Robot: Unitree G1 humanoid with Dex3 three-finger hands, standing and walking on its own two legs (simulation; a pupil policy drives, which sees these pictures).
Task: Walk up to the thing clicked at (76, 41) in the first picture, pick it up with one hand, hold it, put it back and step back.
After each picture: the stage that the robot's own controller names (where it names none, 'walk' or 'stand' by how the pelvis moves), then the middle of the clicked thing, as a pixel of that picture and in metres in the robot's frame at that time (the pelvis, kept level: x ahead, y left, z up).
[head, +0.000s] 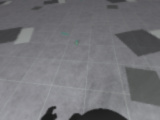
stand; (76, 42) +1.70 +0.45 -0.72
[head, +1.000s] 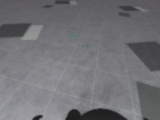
walk; (85, 47) +1.60 +0.16 -0.70
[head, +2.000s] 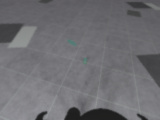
walk; (85, 61) +1.03 +0.10 -0.71
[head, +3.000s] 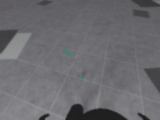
walk; (80, 77) +0.64 +0.17 -0.70
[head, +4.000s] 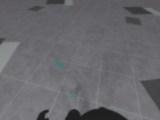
stand; (73, 96) +0.39 +0.19 -0.71
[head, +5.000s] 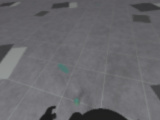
stand; (76, 101) +0.32 +0.21 -0.71
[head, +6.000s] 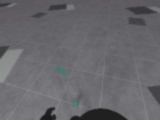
stand; (75, 104) +0.30 +0.21 -0.72
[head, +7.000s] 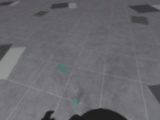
stand; (75, 101) +0.32 +0.21 -0.73
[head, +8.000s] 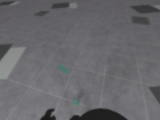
stand; (76, 102) +0.31 +0.21 -0.73
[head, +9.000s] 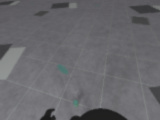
stand; (75, 103) +0.30 +0.20 -0.73
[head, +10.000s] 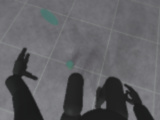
go down; (70, 65) +0.40 +0.21 -0.38
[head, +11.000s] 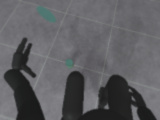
go down; (69, 63) +0.41 +0.21 -0.31
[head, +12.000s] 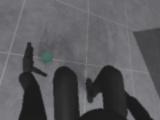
close in; (47, 58) +0.41 +0.24 -0.23
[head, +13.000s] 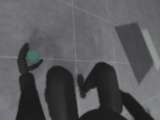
close; (33, 58) +0.40 +0.26 -0.23
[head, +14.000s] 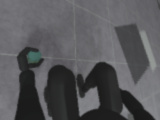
lift; (34, 57) +0.39 +0.25 -0.23
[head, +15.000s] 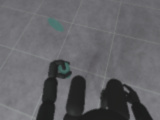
lift; (65, 71) +0.32 +0.21 -0.06
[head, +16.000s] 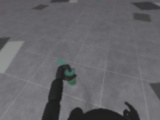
hold; (70, 77) +0.31 +0.17 +0.00
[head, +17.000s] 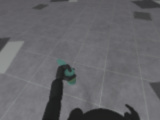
hold; (70, 76) +0.32 +0.17 -0.01
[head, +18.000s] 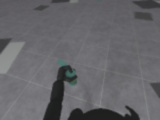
hold; (71, 77) +0.32 +0.17 -0.01
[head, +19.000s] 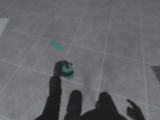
crouch; (68, 71) +0.35 +0.18 -0.07
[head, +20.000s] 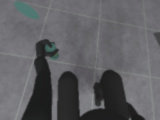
lower; (52, 52) +0.46 +0.24 -0.12
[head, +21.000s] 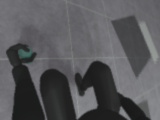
lower; (26, 56) +0.43 +0.26 -0.23
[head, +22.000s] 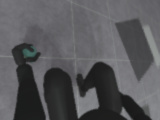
lower; (30, 55) +0.42 +0.26 -0.23
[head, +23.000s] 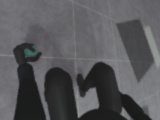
lower; (31, 54) +0.42 +0.26 -0.24
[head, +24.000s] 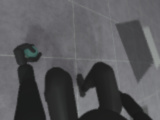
lower; (31, 54) +0.42 +0.26 -0.23
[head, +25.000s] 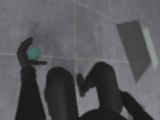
open; (33, 55) +0.40 +0.25 -0.24
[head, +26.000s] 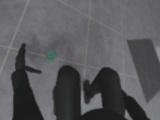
stand; (50, 56) +0.41 +0.23 -0.24
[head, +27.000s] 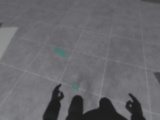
stand; (75, 87) +0.37 +0.18 -0.59
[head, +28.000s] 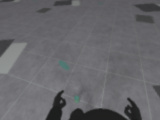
stand; (76, 99) +0.35 +0.18 -0.67
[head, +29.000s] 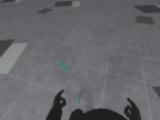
stand; (76, 99) +0.35 +0.18 -0.67
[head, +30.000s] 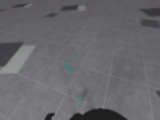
stand; (79, 100) +0.37 +0.18 -0.72
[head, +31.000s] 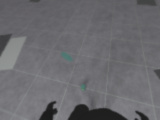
walk; (83, 87) +0.41 +0.13 -0.70
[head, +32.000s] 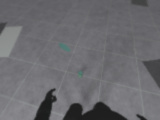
walk; (80, 74) +0.59 +0.14 -0.69
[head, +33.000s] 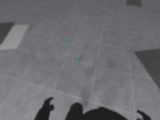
walk; (78, 61) +0.89 +0.26 -0.70
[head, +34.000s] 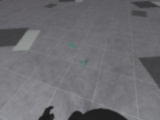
stand; (83, 63) +0.99 +0.19 -0.71
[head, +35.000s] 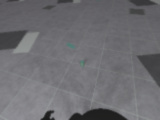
stand; (82, 63) +1.00 +0.22 -0.72
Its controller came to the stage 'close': yes
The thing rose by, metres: 0.70
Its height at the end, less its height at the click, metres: +0.00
